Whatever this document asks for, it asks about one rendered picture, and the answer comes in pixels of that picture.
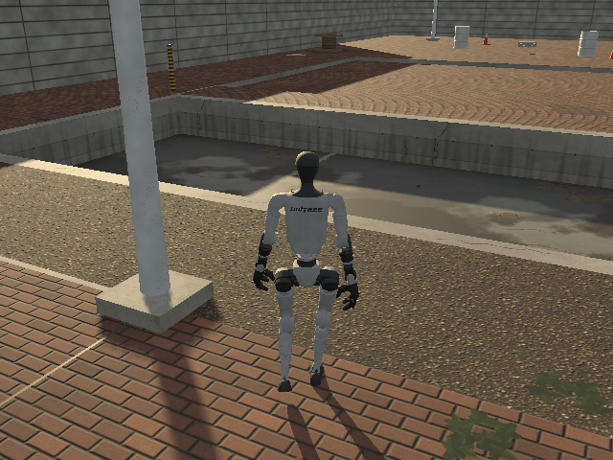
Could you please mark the robot torso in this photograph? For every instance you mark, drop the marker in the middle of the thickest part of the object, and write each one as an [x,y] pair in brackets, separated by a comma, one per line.
[306,222]

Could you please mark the left robot hand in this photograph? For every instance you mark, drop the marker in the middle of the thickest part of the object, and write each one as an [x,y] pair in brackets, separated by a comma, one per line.
[258,276]

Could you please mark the robot left foot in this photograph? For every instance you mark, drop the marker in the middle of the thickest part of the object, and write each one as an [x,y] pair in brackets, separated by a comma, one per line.
[284,386]

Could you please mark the right robot hand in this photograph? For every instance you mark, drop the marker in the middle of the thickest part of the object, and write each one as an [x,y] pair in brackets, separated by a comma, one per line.
[354,294]

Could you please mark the left robot upper arm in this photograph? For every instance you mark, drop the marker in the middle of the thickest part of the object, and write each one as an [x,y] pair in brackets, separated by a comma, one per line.
[276,203]

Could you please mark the right robot upper arm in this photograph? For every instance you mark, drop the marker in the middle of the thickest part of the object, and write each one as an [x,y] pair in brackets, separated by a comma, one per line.
[336,202]

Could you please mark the right robot forearm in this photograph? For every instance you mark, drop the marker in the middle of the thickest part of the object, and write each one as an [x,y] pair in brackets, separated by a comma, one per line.
[348,263]

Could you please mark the left robot forearm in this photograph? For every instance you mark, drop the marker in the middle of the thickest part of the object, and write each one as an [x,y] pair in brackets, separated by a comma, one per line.
[263,255]

